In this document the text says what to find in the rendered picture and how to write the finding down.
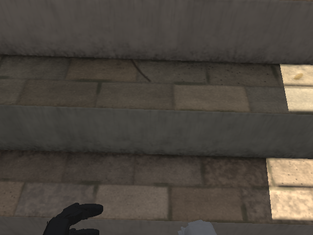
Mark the robot right thigh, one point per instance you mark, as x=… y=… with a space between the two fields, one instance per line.
x=197 y=227

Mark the robot left hand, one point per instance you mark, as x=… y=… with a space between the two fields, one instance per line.
x=60 y=224

